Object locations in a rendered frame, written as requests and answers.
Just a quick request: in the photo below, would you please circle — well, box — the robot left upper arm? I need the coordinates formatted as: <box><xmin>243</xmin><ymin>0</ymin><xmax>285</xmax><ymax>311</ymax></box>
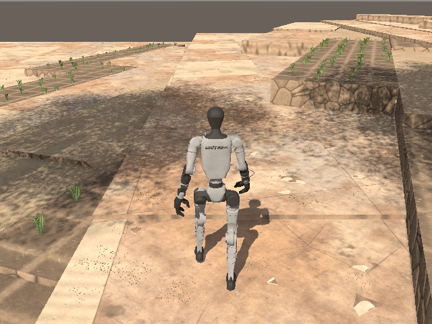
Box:
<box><xmin>185</xmin><ymin>136</ymin><xmax>202</xmax><ymax>175</ymax></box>

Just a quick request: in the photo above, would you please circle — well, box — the humanoid robot torso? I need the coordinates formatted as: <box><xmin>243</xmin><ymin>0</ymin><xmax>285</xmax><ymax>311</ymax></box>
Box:
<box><xmin>200</xmin><ymin>133</ymin><xmax>232</xmax><ymax>203</ymax></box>

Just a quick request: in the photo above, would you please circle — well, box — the left robot foot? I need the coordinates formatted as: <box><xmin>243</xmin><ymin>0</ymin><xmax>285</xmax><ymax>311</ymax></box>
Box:
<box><xmin>194</xmin><ymin>246</ymin><xmax>204</xmax><ymax>262</ymax></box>

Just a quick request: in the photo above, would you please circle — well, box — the robot right hand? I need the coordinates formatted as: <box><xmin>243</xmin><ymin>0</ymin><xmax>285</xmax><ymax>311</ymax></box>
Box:
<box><xmin>234</xmin><ymin>181</ymin><xmax>250</xmax><ymax>194</ymax></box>

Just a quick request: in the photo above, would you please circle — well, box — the robot right forearm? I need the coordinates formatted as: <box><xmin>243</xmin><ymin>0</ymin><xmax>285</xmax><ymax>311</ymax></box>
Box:
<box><xmin>240</xmin><ymin>161</ymin><xmax>250</xmax><ymax>184</ymax></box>

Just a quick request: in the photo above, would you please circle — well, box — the robot left hand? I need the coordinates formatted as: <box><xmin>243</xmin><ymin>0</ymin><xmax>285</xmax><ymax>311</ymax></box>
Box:
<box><xmin>174</xmin><ymin>197</ymin><xmax>190</xmax><ymax>217</ymax></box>

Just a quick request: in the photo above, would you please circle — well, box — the robot left forearm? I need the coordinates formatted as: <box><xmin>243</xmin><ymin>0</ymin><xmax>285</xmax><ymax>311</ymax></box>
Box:
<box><xmin>176</xmin><ymin>164</ymin><xmax>191</xmax><ymax>199</ymax></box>

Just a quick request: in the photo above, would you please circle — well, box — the robot right upper arm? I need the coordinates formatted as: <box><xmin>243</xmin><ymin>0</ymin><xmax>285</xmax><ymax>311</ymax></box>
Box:
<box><xmin>230</xmin><ymin>136</ymin><xmax>247</xmax><ymax>171</ymax></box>

